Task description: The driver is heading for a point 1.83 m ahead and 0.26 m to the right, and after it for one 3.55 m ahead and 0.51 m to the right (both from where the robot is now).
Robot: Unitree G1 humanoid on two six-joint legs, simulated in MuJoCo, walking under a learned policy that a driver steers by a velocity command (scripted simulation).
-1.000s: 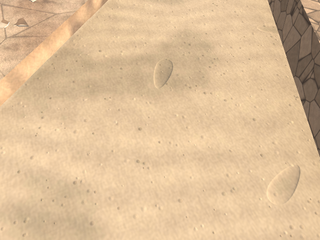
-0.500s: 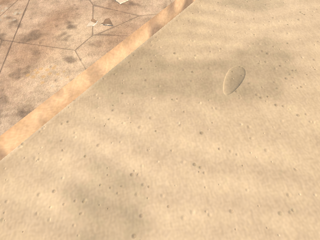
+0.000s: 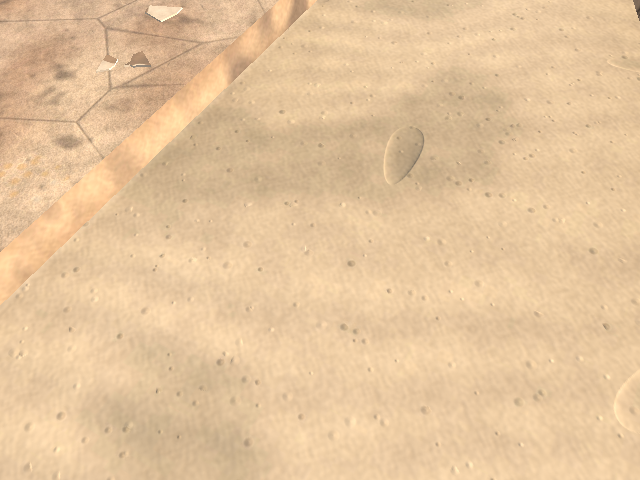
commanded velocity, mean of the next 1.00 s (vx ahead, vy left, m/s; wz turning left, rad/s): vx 0.24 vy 0.00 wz -0.39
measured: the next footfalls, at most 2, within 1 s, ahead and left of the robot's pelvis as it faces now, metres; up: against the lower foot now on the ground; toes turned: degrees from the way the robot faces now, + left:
right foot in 0.06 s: +0.04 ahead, -0.11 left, +0.00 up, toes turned -5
left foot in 0.70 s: +0.19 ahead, +0.06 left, +0.00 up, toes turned -27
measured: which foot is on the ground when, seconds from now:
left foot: down 0.00-0.06, up 0.08-0.68, down 0.70-1.00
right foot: up 0.00-0.04, down 0.06-0.68, up 0.70-1.00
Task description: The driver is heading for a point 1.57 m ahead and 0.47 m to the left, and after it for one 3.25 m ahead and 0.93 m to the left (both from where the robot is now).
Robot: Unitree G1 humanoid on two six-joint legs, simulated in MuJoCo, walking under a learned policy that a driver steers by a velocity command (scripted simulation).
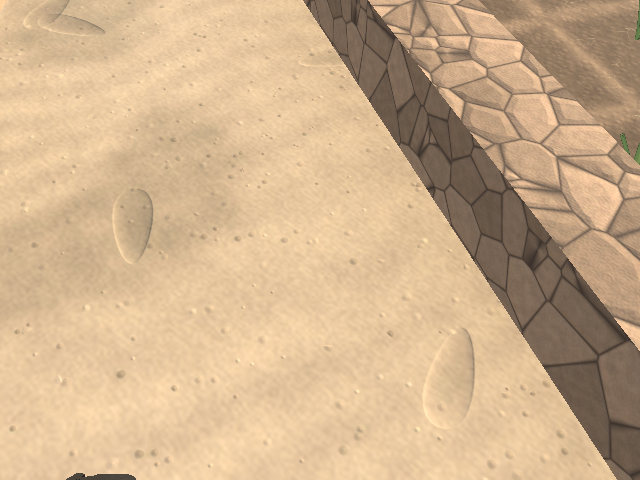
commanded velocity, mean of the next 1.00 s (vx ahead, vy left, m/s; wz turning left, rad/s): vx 0.49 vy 0.00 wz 0.47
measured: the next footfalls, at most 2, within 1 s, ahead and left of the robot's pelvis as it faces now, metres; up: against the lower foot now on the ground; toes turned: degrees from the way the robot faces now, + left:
right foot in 0.14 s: +0.25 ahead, -0.14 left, +0.00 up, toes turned +4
left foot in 0.64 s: +0.48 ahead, +0.17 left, +0.00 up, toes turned +23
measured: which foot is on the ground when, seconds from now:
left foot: down 0.00-0.14, up 0.16-0.62, down 0.64-1.00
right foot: up 0.00-0.12, down 0.14-0.66, up 0.68-1.00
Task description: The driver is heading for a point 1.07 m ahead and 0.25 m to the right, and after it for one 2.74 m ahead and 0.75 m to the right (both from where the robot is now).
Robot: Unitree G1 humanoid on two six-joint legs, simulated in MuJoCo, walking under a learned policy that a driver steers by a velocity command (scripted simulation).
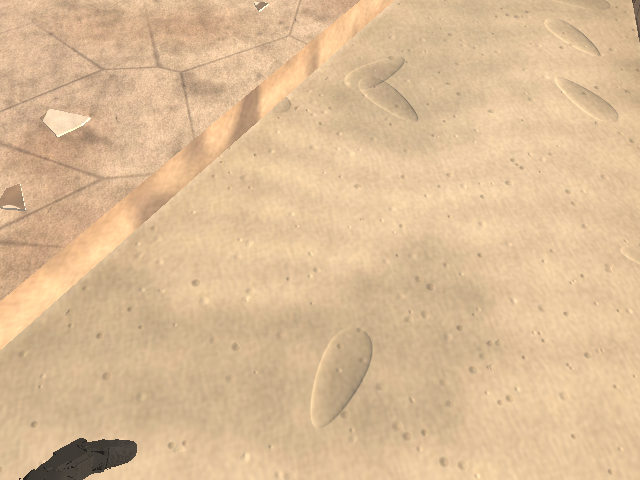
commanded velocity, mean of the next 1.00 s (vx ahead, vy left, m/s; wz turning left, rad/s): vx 0.50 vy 0.00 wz -0.19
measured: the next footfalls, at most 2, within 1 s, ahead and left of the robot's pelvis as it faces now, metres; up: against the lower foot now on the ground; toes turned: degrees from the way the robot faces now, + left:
right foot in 0.14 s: +0.26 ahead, -0.15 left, +0.00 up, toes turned +5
left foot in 0.62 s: +0.51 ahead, +0.10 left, +0.00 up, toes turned -5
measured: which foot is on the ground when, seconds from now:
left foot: down 0.00-0.16, up 0.18-0.60, down 0.62-1.00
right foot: up 0.00-0.12, down 0.14-0.62, up 0.64-1.00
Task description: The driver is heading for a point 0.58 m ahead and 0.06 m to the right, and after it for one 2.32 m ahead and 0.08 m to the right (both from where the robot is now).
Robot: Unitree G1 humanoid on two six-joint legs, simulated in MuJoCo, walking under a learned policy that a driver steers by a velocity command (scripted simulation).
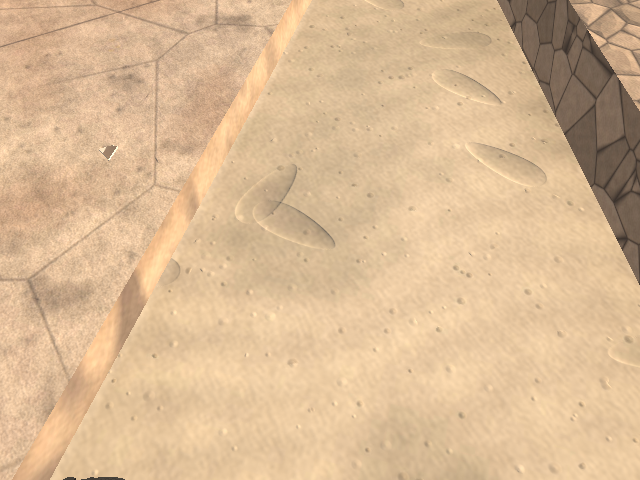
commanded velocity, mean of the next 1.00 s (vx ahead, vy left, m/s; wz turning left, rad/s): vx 0.39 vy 0.00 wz -0.26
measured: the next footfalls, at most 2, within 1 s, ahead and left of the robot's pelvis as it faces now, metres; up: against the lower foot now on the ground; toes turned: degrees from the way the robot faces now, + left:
right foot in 0.12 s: +0.23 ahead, -0.13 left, +0.00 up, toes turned -7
left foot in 0.60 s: +0.54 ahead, +0.01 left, +0.00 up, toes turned -22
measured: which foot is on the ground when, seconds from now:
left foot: down 0.00-0.12, up 0.14-0.58, down 0.60-1.00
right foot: up 0.00-0.10, down 0.12-0.60, up 0.62-1.00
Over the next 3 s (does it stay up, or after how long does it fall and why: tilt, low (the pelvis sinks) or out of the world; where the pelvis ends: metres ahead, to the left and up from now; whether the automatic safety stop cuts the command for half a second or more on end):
stays up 0.83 -0.18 0.00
